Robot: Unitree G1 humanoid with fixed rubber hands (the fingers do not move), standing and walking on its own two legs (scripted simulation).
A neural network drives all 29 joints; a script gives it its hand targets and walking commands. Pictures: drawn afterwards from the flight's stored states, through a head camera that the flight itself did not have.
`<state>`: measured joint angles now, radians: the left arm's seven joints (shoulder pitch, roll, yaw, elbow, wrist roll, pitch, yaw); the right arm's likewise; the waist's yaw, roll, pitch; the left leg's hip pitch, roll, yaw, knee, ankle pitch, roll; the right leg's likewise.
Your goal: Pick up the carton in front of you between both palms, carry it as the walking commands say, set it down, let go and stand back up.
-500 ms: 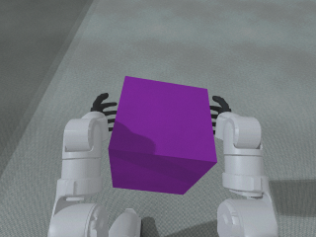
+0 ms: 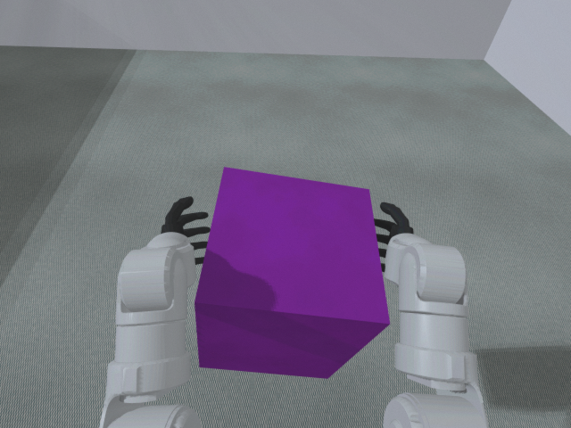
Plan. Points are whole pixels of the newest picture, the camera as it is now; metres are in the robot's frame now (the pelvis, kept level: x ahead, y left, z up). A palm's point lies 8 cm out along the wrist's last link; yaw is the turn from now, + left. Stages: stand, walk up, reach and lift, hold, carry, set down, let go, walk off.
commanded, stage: carry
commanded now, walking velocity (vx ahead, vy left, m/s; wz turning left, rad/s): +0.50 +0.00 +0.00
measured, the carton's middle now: (280, 282) +0.34 +0.00 +0.03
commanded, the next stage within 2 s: none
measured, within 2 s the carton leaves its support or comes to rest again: neither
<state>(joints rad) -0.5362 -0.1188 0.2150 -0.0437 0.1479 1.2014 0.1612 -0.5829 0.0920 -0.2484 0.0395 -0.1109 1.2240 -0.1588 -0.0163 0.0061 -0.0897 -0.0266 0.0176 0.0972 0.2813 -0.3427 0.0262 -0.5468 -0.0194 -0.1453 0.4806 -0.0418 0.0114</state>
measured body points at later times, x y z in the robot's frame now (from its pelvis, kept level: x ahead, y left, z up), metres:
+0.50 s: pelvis +0.32 +0.00 -0.01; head +0.28 +0.00 +0.44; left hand +0.59 +0.16 +0.10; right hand +0.60 -0.14 +0.09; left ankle +0.46 +0.13 -0.72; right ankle +0.16 -0.09 -0.74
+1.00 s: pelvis +0.63 +0.01 -0.01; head +0.60 +0.01 +0.44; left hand +0.91 +0.17 +0.10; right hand +0.92 -0.13 +0.09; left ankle +0.48 +0.11 -0.74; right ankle +0.78 -0.10 -0.73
